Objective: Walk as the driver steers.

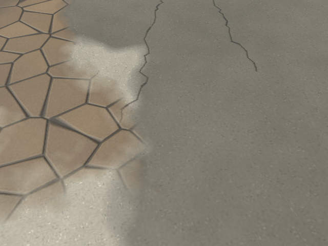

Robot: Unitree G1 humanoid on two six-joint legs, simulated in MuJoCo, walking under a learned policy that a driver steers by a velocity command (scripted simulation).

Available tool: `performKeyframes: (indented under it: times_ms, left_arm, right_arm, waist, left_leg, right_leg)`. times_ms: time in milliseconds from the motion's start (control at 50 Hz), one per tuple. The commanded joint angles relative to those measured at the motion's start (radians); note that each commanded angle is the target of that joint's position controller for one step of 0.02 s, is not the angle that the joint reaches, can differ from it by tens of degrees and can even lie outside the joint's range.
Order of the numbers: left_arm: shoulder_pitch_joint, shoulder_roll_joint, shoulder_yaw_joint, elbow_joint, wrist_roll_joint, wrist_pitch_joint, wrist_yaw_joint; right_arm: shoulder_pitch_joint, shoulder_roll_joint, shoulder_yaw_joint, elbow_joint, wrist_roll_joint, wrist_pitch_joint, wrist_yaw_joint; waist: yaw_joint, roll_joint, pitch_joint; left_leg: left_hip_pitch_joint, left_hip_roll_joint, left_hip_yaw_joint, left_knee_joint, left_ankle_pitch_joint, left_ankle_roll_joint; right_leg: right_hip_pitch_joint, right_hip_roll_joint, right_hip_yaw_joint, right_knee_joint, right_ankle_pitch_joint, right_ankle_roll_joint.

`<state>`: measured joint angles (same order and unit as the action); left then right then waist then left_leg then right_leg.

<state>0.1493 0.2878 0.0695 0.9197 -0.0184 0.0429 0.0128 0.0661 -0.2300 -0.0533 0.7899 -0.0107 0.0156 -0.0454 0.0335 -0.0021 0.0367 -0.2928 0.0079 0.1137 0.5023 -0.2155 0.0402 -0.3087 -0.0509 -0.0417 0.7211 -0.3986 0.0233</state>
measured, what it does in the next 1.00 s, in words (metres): steps on the spot, turning right: right foot, then left foot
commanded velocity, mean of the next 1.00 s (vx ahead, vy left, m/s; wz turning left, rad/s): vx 0.00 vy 0.00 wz -0.43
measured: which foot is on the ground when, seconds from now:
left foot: down 0.00-0.04, up 0.06-0.46, down 0.48-0.86, up 0.88-1.00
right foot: up 0.00-0.02, down 0.04-0.48, up 0.50-0.84, down 0.86-1.00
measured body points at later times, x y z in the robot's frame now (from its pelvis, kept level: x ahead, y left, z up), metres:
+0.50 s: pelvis +0.00 +0.01 +0.00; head +0.03 +0.00 +0.45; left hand +0.22 +0.26 -0.11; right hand +0.06 -0.31 -0.10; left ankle +0.04 +0.12 -0.74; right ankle -0.03 -0.11 -0.73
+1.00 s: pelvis -0.02 -0.03 +0.01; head -0.01 -0.06 +0.45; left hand +0.24 +0.13 -0.09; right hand -0.06 -0.34 -0.12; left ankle +0.02 +0.12 -0.68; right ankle -0.06 -0.12 -0.73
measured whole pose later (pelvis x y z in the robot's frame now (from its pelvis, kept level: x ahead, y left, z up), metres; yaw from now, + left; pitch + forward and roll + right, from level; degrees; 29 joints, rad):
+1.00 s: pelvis -0.02 -0.03 +0.01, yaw -28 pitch +0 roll +1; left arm 0.13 0.25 0.04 0.76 0.02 0.01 0.00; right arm 0.15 -0.32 -0.07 0.86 0.00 0.02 -0.03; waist -0.02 0.04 0.05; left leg -0.38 0.06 0.00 0.90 -0.51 -0.07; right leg -0.24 0.02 0.00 0.47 -0.24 -0.04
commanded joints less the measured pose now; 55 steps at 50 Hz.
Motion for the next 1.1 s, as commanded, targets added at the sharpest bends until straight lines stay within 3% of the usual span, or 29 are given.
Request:
performKeyframes:
  times_ms: [20,40,60,80,100,140,160,200,280,360,440,460,480,500,520,540,580,620,720,800,840,860,880,900,920,940,980,1040,1100]
  left_arm:
    - [0.054,0.086,0.022,-0.037,0.005,-0.008,-0.012]
    - [0.070,0.124,0.031,-0.039,0.015,-0.008,-0.013]
    - [0.080,0.227,0.053,-0.053,0.015,-0.012,0.001]
    - [0.091,0.253,0.055,-0.069,0.038,-0.027,-0.004]
    - [0.087,0.240,0.052,-0.079,0.055,-0.051,-0.007]
    - [-0.003,0.206,0.050,-0.103,0.021,-0.070,0.003]
    - [-0.020,0.182,0.044,-0.111,0.004,-0.068,0.010]
    - [0.009,0.162,0.039,-0.110,0.001,-0.057,0.020]
    - [0.038,0.191,0.053,-0.117,0.001,-0.041,0.030]
    - [0.000,0.210,0.060,-0.142,0.004,-0.026,0.023]
    - [-0.065,0.196,0.052,-0.173,-0.011,-0.011,0.026]
    - [-0.060,0.175,0.044,-0.182,-0.011,-0.008,0.031]
    - [-0.023,0.122,0.029,-0.190,0.003,-0.008,0.032]
    - [0.021,0.103,0.029,-0.210,-0.001,-0.017,0.028]
    - [0.029,0.189,0.052,-0.204,0.005,-0.026,0.023]
    - [0.036,0.236,0.072,-0.187,-0.007,-0.022,0.018]
    - [0.048,0.204,0.073,-0.166,-0.001,0.000,0.023]
    - [0.011,0.159,0.060,-0.196,-0.007,0.006,0.014]
    - [-0.058,0.097,0.024,-0.256,0.003,-0.004,-0.002]
    - [-0.021,0.116,0.024,-0.246,0.003,-0.001,-0.012]
    - [0.052,0.115,0.028,-0.214,0.008,0.001,-0.017]
    - [0.069,0.148,0.035,-0.213,0.010,0.003,-0.011]
    - [0.088,0.232,0.047,-0.230,0.020,0.006,0.006]
    - [0.052,0.192,0.027,-0.236,0.046,-0.009,-0.003]
    - [0.024,0.163,0.020,-0.239,0.052,-0.030,-0.014]
    - [-0.007,0.146,0.015,-0.225,0.048,-0.046,-0.015]
    - [-0.056,0.141,0.013,-0.217,0.032,-0.061,-0.011]
    - [-0.067,0.102,0.000,-0.192,0.031,-0.063,-0.001]
    - [-0.060,0.108,0.001,-0.168,0.031,-0.057,0.001]
  right_arm:
    - [-0.025,-0.192,-0.060,-0.042,0.022,0.006,-0.015]
    - [0.004,-0.173,-0.061,-0.031,0.029,0.009,-0.014]
    - [0.012,-0.121,-0.053,-0.054,-0.005,0.007,-0.009]
    - [-0.116,-0.113,-0.048,-0.102,-0.005,0.000,-0.016]
    - [-0.133,-0.134,-0.057,-0.102,0.004,-0.002,-0.014]
    - [-0.069,-0.149,-0.070,-0.059,0.013,-0.001,-0.014]
    - [-0.063,-0.164,-0.075,-0.053,0.006,-0.001,-0.018]
    - [-0.058,-0.139,-0.071,-0.052,0.010,-0.008,-0.015]
    - [-0.082,-0.117,-0.058,-0.053,0.020,-0.021,-0.009]
    - [-0.056,-0.145,-0.061,-0.043,0.028,-0.030,0.006]
    - [0.049,-0.163,-0.067,-0.012,0.030,-0.050,0.027]
    - [0.082,-0.185,-0.074,0.000,0.026,-0.053,0.029]
    - [0.111,-0.250,-0.087,-0.001,0.006,-0.050,0.023]
    - [0.082,-0.311,-0.094,-0.009,-0.022,-0.040,0.022]
    - [0.056,-0.263,-0.080,-0.033,-0.037,-0.045,0.022]
    - [0.003,-0.205,-0.063,-0.051,-0.029,-0.048,0.017]
    - [-0.047,-0.172,-0.051,-0.062,0.000,-0.046,0.010]
    - [-0.011,-0.179,-0.046,-0.050,0.001,-0.038,-0.001]
    - [0.058,-0.235,-0.059,-0.029,0.004,-0.024,-0.003]
    - [0.051,-0.261,-0.062,-0.019,0.025,-0.019,0.020]
    - [0.044,-0.237,-0.049,-0.007,0.040,-0.017,0.024]
    - [0.101,-0.196,-0.034,0.018,0.029,-0.023,0.031]
    - [0.127,-0.117,-0.005,-0.001,-0.028,-0.033,0.045]
    - [0.064,-0.139,-0.014,-0.023,-0.009,-0.030,0.033]
    - [0.042,-0.205,-0.032,-0.019,0.011,-0.020,0.023]
    - [0.045,-0.208,-0.038,-0.010,0.019,-0.012,0.019]
    - [0.077,-0.209,-0.046,0.022,0.011,0.005,0.004]
    - [0.108,-0.166,-0.036,0.043,0.015,0.001,0.004]
    - [0.069,-0.147,-0.023,0.041,0.016,-0.005,0.006]
  waist:
    - [0.018,0.108,-0.101]
    - [0.014,0.030,-0.086]
    - [-0.038,-0.220,-0.092]
    - [0.037,-0.300,-0.060]
    - [0.033,-0.182,-0.075]
    - [-0.020,-0.095,-0.072]
    - [-0.026,-0.093,-0.077]
    - [-0.026,-0.100,-0.107]
    - [-0.001,-0.126,-0.113]
    - [0.000,-0.167,-0.101]
    - [-0.058,-0.175,-0.108]
    - [-0.066,-0.148,-0.117]
    - [-0.044,0.023,-0.159]
    - [0.006,0.267,-0.123]
    - [-0.005,0.228,-0.123]
    - [0.012,0.156,-0.096]
    - [0.014,0.130,-0.051]
    - [-0.013,0.146,-0.033]
    - [-0.067,0.165,-0.093]
    - [-0.055,0.182,-0.096]
    - [-0.010,0.156,-0.095]
    - [-0.014,0.082,-0.116]
    - [-0.054,-0.194,-0.185]
    - [-0.023,-0.236,-0.176]
    - [-0.010,-0.157,-0.135]
    - [-0.027,-0.158,-0.103]
    - [-0.042,-0.147,-0.066]
    - [-0.058,-0.134,-0.084]
    - [-0.029,-0.131,-0.086]
  left_leg:
    - [0.106,0.261,-0.176,-0.078,0.261,0.127]
    - [0.053,0.200,-0.112,0.029,0.151,0.051]
    - [-0.147,0.067,0.019,0.279,-0.084,-0.052]
    - [-0.320,-0.072,-0.056,0.456,-0.447,-0.086]
    - [-0.347,-0.044,-0.153,0.606,-0.448,-0.083]
    - [-0.374,-0.011,-0.182,0.626,-0.300,-0.085]
    - [-0.371,0.001,-0.190,0.607,-0.254,-0.092]
    - [-0.327,-0.014,-0.179,0.574,-0.195,-0.108]
    - [-0.267,-0.026,-0.180,0.343,-0.148,-0.124]
    - [-0.127,-0.048,-0.179,0.197,-0.148,-0.120]
    - [0.045,-0.059,-0.166,-0.090,-0.001,-0.091]
    - [0.139,-0.016,-0.185,-0.173,0.100,-0.070]
    - [0.270,0.175,-0.353,-0.191,0.213,-0.003]
    - [0.284,0.362,-0.596,-0.203,0.420,0.166]
    - [0.220,0.436,-0.633,-0.214,0.414,0.256]
    - [0.181,0.372,-0.520,-0.206,0.360,0.227]
    - [0.160,0.266,-0.360,-0.204,0.242,0.153]
    - [0.154,0.234,-0.273,-0.216,0.276,0.160]
    - [0.240,0.262,-0.221,-0.192,0.359,0.192]
    - [0.196,0.272,-0.206,-0.151,0.385,0.177]
    - [0.131,0.242,-0.177,-0.077,0.330,0.117]
    - [0.048,0.203,-0.134,-0.008,0.217,0.042]
    - [-0.118,0.109,-0.037,0.218,-0.181,-0.062]
    - [-0.164,0.053,-0.095,0.337,-0.445,-0.098]
    - [-0.160,0.070,-0.133,0.435,-0.441,-0.107]
    - [-0.172,0.075,-0.149,0.467,-0.388,-0.106]
    - [-0.172,0.079,-0.163,0.474,-0.294,-0.115]
    - [-0.096,0.071,-0.152,0.396,-0.212,-0.128]
    - [-0.028,0.061,-0.131,0.223,-0.204,-0.124]
  right_leg:
    - [0.059,0.025,-0.038,-0.191,0.142,-0.051]
    - [0.109,-0.016,0.062,-0.316,0.292,-0.099]
    - [0.218,-0.223,0.357,-0.354,0.591,-0.199]
    - [0.208,-0.349,0.558,-0.422,0.693,-0.368]
    - [0.212,-0.322,0.529,-0.423,0.651,-0.377]
    - [0.235,-0.218,0.383,-0.385,0.616,-0.269]
    - [0.245,-0.203,0.365,-0.381,0.620,-0.248]
    - [0.252,-0.170,0.341,-0.373,0.654,-0.247]
    - [0.272,-0.144,0.357,-0.365,0.563,-0.243]
    - [0.177,-0.136,0.420,-0.367,0.490,-0.245]
    - [0.140,-0.089,0.480,-0.299,0.479,-0.191]
    - [0.089,-0.050,0.465,-0.257,0.386,-0.150]
    - [-0.033,0.034,0.369,-0.072,0.154,-0.093]
    - [-0.246,0.196,0.205,0.108,-0.250,-0.037]
    - [-0.268,0.115,0.208,0.341,-0.276,-0.005]
    - [-0.263,0.089,0.205,0.429,-0.199,0.005]
    - [-0.291,0.069,0.175,0.486,-0.071,0.037]
    - [-0.296,0.060,0.130,0.460,-0.008,0.060]
    - [-0.193,0.025,0.075,0.166,-0.027,0.069]
    - [-0.025,0.052,0.010,-0.068,0.036,0.033]
    - [0.143,0.074,-0.011,-0.323,0.232,-0.017]
    - [0.279,0.020,0.072,-0.386,0.385,-0.047]
    - [0.438,-0.228,0.352,-0.347,0.785,-0.127]
    - [0.284,-0.341,0.439,-0.364,0.781,-0.314]
    - [0.222,-0.295,0.405,-0.393,0.662,-0.336]
    - [0.200,-0.237,0.342,-0.400,0.576,-0.292]
    - [0.171,-0.191,0.291,-0.409,0.529,-0.240]
    - [0.154,-0.149,0.224,-0.402,0.565,-0.234]
    - [0.164,-0.145,0.231,-0.389,0.519,-0.239]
